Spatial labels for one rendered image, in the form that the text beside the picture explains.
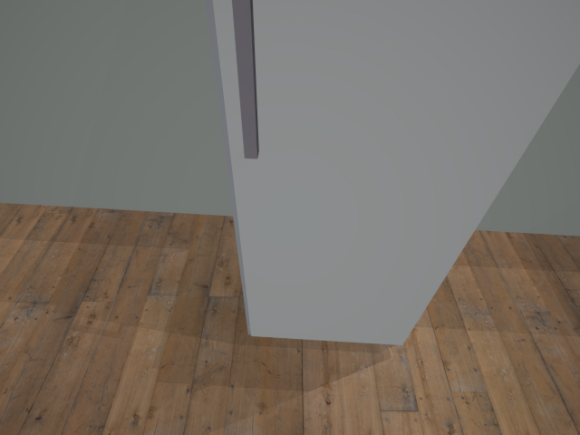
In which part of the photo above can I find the handle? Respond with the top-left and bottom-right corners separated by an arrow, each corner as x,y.
232,0 -> 259,159

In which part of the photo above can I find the fridge door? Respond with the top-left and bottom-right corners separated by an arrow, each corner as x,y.
213,0 -> 580,345

